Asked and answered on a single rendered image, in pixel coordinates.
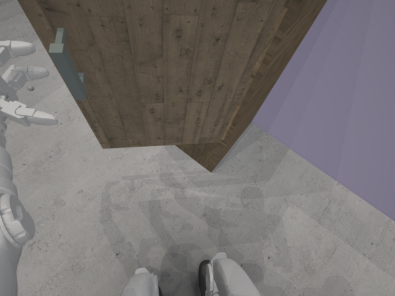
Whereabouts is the robot left thigh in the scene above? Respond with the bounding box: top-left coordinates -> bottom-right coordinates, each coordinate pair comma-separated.
120,273 -> 159,296

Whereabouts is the robot left forearm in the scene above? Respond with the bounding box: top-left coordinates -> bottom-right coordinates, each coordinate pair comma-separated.
0,118 -> 18,198

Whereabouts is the robot thigh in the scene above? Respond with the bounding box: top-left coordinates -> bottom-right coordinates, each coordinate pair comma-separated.
120,273 -> 159,296
206,258 -> 260,296

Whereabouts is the cupboard door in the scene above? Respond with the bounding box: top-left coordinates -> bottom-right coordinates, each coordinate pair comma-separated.
18,0 -> 286,149

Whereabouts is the robot right thigh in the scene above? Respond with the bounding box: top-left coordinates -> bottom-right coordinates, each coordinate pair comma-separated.
206,258 -> 260,296

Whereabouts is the robot left hand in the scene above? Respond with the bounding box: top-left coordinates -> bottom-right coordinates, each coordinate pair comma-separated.
0,40 -> 58,127

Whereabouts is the robot left upper arm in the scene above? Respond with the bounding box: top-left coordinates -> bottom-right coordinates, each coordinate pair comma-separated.
0,193 -> 35,296

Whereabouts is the handle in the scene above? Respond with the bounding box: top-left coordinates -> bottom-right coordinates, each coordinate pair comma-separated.
49,28 -> 86,100

